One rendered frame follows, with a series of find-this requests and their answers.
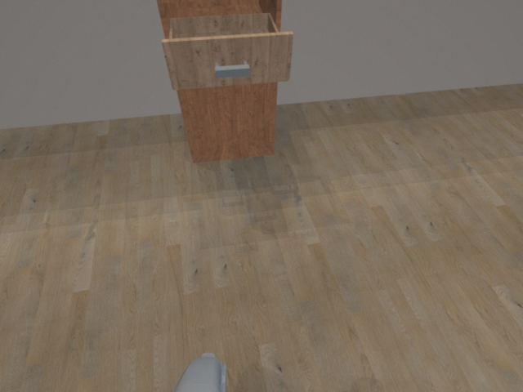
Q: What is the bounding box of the left robot thigh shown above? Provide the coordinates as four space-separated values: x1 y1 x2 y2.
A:
173 357 226 392

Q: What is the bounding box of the cabinet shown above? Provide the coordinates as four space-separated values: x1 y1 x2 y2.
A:
157 0 282 163

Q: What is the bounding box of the drawer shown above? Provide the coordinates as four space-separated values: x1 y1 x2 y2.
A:
162 13 293 90

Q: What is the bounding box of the handle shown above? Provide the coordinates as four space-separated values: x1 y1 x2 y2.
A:
215 60 250 78

